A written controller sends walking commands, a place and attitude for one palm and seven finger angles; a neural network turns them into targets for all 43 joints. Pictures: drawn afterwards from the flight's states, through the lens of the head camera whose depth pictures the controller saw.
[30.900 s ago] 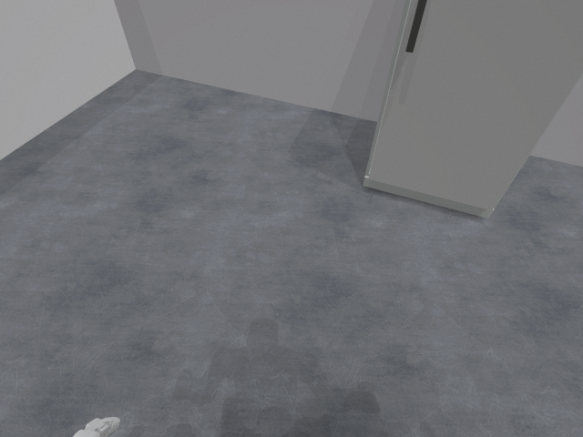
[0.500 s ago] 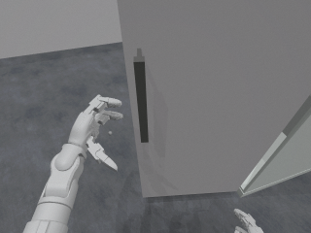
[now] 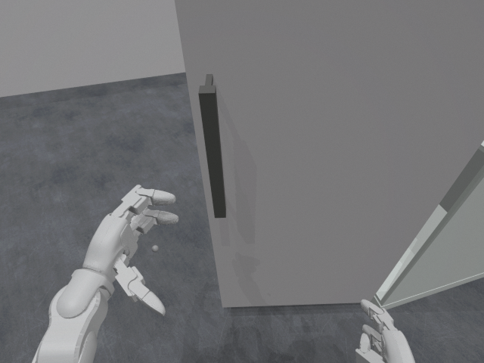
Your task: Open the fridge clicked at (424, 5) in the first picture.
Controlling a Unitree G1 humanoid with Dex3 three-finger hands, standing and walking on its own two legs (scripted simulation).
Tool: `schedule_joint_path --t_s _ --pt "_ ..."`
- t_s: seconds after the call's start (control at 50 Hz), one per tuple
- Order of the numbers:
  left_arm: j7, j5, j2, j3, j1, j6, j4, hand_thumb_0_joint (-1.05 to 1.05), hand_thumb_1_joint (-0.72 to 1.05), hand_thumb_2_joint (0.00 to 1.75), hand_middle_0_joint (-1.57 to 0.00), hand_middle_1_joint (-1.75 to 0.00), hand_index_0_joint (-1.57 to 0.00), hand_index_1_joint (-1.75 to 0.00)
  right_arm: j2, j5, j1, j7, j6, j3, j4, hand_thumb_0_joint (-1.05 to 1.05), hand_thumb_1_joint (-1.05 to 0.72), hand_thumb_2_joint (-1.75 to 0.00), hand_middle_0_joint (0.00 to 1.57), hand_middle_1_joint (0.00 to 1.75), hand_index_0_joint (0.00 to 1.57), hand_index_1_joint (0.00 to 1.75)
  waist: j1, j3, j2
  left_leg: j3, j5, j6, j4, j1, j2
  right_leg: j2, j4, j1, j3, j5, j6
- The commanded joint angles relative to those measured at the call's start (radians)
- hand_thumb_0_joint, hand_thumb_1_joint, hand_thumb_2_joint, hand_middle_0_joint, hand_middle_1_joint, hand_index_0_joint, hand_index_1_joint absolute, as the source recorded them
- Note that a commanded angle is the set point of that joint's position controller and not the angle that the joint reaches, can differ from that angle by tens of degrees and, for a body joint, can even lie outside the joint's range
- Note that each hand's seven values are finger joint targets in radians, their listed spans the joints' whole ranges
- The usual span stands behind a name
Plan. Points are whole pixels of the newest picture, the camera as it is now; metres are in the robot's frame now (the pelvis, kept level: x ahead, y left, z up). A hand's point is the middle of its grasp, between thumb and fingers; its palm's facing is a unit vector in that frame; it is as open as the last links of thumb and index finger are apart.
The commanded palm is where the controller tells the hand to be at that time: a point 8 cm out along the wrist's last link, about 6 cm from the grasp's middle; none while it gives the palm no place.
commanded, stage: slip the hand off the handle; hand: left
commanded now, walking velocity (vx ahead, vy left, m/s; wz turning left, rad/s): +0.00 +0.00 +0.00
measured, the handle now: (215, 155) +0.45 +0.09 +0.13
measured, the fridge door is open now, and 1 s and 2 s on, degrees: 75 75 75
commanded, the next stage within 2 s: draw the hand back to the body in 0.10 s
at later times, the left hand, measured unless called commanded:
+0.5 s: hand (124, 237) +0.25 +0.19 +0.14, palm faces +0.14 -0.99 -0.05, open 14.7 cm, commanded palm +0.22 +0.24 +0.14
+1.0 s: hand (68, 250) +0.22 +0.25 +0.14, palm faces +0.32 -0.90 -0.29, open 12.9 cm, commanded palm +0.18 +0.29 +0.17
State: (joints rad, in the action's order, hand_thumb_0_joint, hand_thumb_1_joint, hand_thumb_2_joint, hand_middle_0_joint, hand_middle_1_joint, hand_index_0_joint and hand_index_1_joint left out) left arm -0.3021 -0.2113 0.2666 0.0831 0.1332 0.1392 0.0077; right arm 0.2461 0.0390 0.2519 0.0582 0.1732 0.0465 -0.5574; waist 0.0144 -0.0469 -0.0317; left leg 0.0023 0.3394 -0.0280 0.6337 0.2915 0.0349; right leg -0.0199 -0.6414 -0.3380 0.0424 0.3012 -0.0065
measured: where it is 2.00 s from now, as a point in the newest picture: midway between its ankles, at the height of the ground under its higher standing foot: outside the picture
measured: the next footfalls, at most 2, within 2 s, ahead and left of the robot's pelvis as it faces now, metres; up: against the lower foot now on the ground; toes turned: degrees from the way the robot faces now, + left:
none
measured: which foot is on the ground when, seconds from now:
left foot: down 0.00-1.00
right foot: down 0.00-1.00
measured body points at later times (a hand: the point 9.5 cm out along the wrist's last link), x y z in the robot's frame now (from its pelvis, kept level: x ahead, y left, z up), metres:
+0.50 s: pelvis +0.02 +0.01 +0.00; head -0.01 +0.00 +0.45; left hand +0.24 +0.24 +0.14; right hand +0.20 -0.20 -0.07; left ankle +0.00 +0.14 -0.72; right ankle +0.02 -0.11 -0.72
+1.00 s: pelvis +0.01 +0.03 +0.01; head -0.01 +0.02 +0.46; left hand +0.20 +0.30 +0.16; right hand +0.20 -0.19 -0.06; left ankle +0.00 +0.14 -0.72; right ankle +0.02 -0.11 -0.72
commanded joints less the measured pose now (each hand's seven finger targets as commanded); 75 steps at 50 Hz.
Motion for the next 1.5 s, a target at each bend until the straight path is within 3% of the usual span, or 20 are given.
schedule_joint_path --t_s 0.0,0.12,0.2,0.22,0.24,0.28,0.34,0.4,0.5,0.6,0.64,0.7,0.72,0.76,0.84,0.98,1.06,1.16,1.38,1.48 --pt "0.014 -0.031 0.152 0.107 -0.243 0.115 0.319 0.00 -0.55 0.20 -0.25 -1.15 -0.25 -1.15 0.103 -0.003 -0.113 0.011 0.088 -0.039 0.163 0.00 -0.90 -0.90 0.20 0.30 0.20 0.30 0.004 -0.127 0.022 -0.018 -0.125 0.057 -0.072 0.015 -0.056 0.011 0.130 0.091 -0.040 -0.104 0.007" --pt "-0.002 -0.021 0.117 0.052 -0.249 0.097 0.214 0.00 -0.55 0.20 -0.25 -1.15 -0.25 -1.15 0.114 0.008 -0.093 0.025 0.106 -0.042 0.134 0.00 -0.90 -0.90 0.20 0.30 0.20 0.30 -0.020 -0.035 0.049 -0.014 -0.038 0.056 -0.074 0.042 -0.054 0.011 0.158 0.010 -0.041 0.029 0.015" --pt "-0.010 -0.023 0.135 0.073 -0.223 0.068 0.214 0.00 -0.55 0.20 -0.25 -1.15 -0.25 -1.15 0.120 0.005 -0.092 0.029 0.116 -0.045 0.142 0.00 -0.90 -0.90 0.20 0.30 0.20 0.30 0.001 -0.110 0.066 -0.010 -0.071 0.058 -0.075 0.032 -0.055 0.008 0.137 0.049 -0.033 -0.014 0.014" --pt "0.096 -0.154 0.071 0.221 -0.201 -0.001 0.206 0.00 -0.55 0.20 -0.25 -1.15 -0.25 -1.15 0.087 0.025 -0.146 0.033 0.123 -0.047 0.152 0.00 -0.90 -0.90 0.20 0.30 0.20 0.30 0.091 -0.173 0.089 -0.008 -0.071 0.041 -0.090 0.051 -0.063 0.003 0.152 0.111 -0.021 0.007 0.007" --pt "0.142 -0.131 0.023 0.142 -0.213 -0.035 0.273 0.00 -0.55 0.20 -0.25 -1.15 -0.25 -1.15 0.087 0.019 -0.157 0.029 0.131 -0.037 0.151 0.00 -0.90 -0.90 0.20 0.30 0.20 0.30 0.071 -0.176 0.057 -0.015 -0.091 0.042 -0.102 0.018 -0.060 0.002 0.151 0.112 -0.014 -0.020 0.010" --pt "0.218 -0.118 0.061 0.200 -0.168 -0.075 0.332 0.00 -0.55 0.20 -0.25 -1.15 -0.25 -1.15 0.086 0.012 -0.146 0.023 0.141 -0.038 0.145 0.00 -0.90 -0.90 0.20 0.30 0.20 0.30 0.085 -0.199 0.047 -0.009 -0.153 0.040 -0.110 0.005 -0.056 0.006 0.130 0.142 0.001 -0.101 0.006" --pt "0.311 -0.012 0.032 0.118 -0.118 -0.125 0.463 0.00 -0.55 0.20 -0.25 -1.15 -0.25 -1.15 0.080 -0.001 -0.118 0.004 0.126 -0.039 0.143 0.00 -0.90 -0.90 0.20 0.30 0.20 0.30 0.065 -0.196 0.000 -0.020 -0.282 0.044 -0.109 -0.035 -0.047 0.006 0.095 0.143 0.016 -0.261 0.001" --pt "0.289 0.042 0.039 0.065 -0.066 -0.137 0.514 0.00 -0.55 0.20 -0.25 -1.15 -0.25 -1.15 0.094 -0.008 -0.104 -0.003 0.102 -0.040 0.141 0.00 -0.90 -0.90 0.20 0.30 0.20 0.30 0.035 -0.159 0.029 -0.022 -0.316 0.055 -0.099 -0.038 -0.039 0.010 0.093 0.132 0.014 -0.312 0.002" --pt "0.194 -0.039 0.061 0.113 -0.082 -0.187 0.497 0.00 -0.55 0.20 -0.25 -1.15 -0.25 -1.15 0.100 0.001 -0.134 0.035 0.087 -0.030 0.130 0.00 -0.90 -0.90 0.20 0.30 0.20 0.30 0.026 -0.078 0.053 -0.009 -0.208 0.054 -0.114 -0.031 -0.041 0.019 0.142 0.104 0.016 -0.203 0.003" --pt "0.188 -0.070 0.089 0.188 -0.070 -0.234 0.491 0.00 -0.55 0.20 -0.25 -1.15 -0.25 -1.15 0.090 0.007 -0.155 0.050 0.080 -0.022 0.129 0.00 -0.90 -0.90 0.20 0.30 0.20 0.30 0.048 -0.077 0.023 -0.001 -0.199 0.047 -0.135 -0.046 -0.044 0.018 0.154 0.118 0.022 -0.166 0.000" --pt "0.190 -0.066 0.090 0.186 -0.076 -0.235 0.536 0.00 -0.48 0.24 -0.25 -1.11 -0.25 -1.11 0.086 0.005 -0.153 0.047 0.082 -0.021 0.134 0.00 -0.90 -0.90 0.20 0.30 0.20 0.30 0.052 -0.112 -0.027 0.000 -0.236 0.042 -0.136 -0.071 -0.045 0.017 0.142 0.135 0.024 -0.207 -0.003" --pt "0.173 -0.071 0.111 0.204 -0.051 -0.228 0.558 0.00 -0.37 0.29 -0.24 -1.04 -0.24 -1.04 0.089 0.005 -0.149 0.043 0.087 -0.020 0.134 0.00 -0.90 -0.90 0.20 0.30 0.20 0.30 0.052 -0.133 0.008 0.004 -0.281 0.045 -0.135 -0.081 -0.041 0.019 0.139 0.165 0.027 -0.262 -0.003" --pt "0.275 0.076 0.252 0.210 -0.026 -0.176 0.616 0.00 -0.33 0.31 -0.24 -1.02 -0.24 -1.02 0.082 -0.024 -0.169 0.044 0.086 -0.026 0.125 0.00 -0.90 -0.90 0.20 0.30 0.20 0.30 0.065 -0.084 -0.038 -0.005 -0.283 0.055 -0.155 -0.072 -0.048 0.001 0.198 0.189 -0.018 -0.259 0.001" --pt "0.329 0.088 0.142 0.155 0.068 -0.162 0.547 0.00 -0.26 0.34 -0.24 -0.98 -0.24 -0.98 0.075 -0.031 -0.164 0.039 0.078 -0.020 0.117 0.00 -0.90 -0.90 0.20 0.30 0.20 0.30 0.051 -0.012 0.002 0.002 -0.249 0.050 -0.181 -0.060 -0.040 -0.002 0.201 0.171 -0.001 -0.215 0.002" --pt "0.370 0.125 0.165 0.162 0.038 -0.127 0.568 0.00 -0.12 0.41 -0.24 -0.89 -0.24 -0.89 0.079 -0.038 -0.167 0.036 0.055 -0.023 0.098 0.00 -0.90 -0.90 0.20 0.30 0.20 0.30 0.042 0.009 -0.052 0.003 -0.232 0.047 -0.219 -0.104 -0.031 0.004 0.227 0.182 -0.001 -0.171 -0.001" --pt "0.405 0.140 0.233 0.251 0.096 -0.086 0.557 0.00 0.14 0.53 -0.23 -0.75 -0.23 -0.75 0.084 -0.045 -0.179 0.044 0.038 -0.032 0.082 0.00 -0.90 -0.90 0.20 0.30 0.20 0.30 0.060 -0.039 0.020 0.007 -0.228 0.050 -0.261 -0.136 -0.026 0.007 0.253 0.252 0.000 -0.156 0.000" --pt "0.408 0.145 0.219 0.255 0.105 -0.070 0.582 0.00 0.28 0.60 -0.22 -0.66 -0.22 -0.66 0.078 -0.044 -0.185 0.040 0.034 -0.033 0.073 0.00 -0.90 -0.90 0.20 0.30 0.20 0.30 0.060 -0.021 -0.074 0.007 -0.245 0.043 -0.275 -0.152 -0.027 0.006 0.257 0.257 -0.001 -0.174 -0.006" --pt "0.407 0.143 0.229 0.291 0.153 -0.066 0.559 0.00 0.47 0.69 -0.22 -0.55 -0.22 -0.55 0.081 -0.044 -0.187 0.035 0.027 -0.041 0.068 0.00 -0.90 -0.90 0.20 0.30 0.20 0.30 0.064 0.010 -0.006 0.007 -0.279 0.041 -0.284 -0.147 -0.021 0.014 0.262 0.263 0.005 -0.202 -0.003" --pt "0.411 0.138 0.299 0.403 0.185 -0.054 0.583 0.00 0.86 0.88 -0.20 -0.32 -0.20 -0.32 0.082 -0.042 -0.190 0.037 0.019 -0.054 0.065 0.00 -0.90 -0.90 0.20 0.30 0.20 0.30 0.077 -0.008 -0.032 -0.010 -0.320 0.044 -0.277 -0.174 -0.028 0.017 0.277 0.286 -0.005 -0.247 -0.002" --pt "0.409 0.138 0.256 0.357 0.178 -0.061 0.558 0.00 0.90 0.90 -0.20 -0.30 -0.20 -0.30 0.084 -0.045 -0.181 0.036 0.024 -0.054 0.058 0.00 -0.90 -0.90 0.20 0.30 0.20 0.30 0.065 0.024 -0.019 -0.015 -0.312 0.049 -0.275 -0.179 -0.031 0.015 0.293 0.260 -0.003 -0.242 0.003"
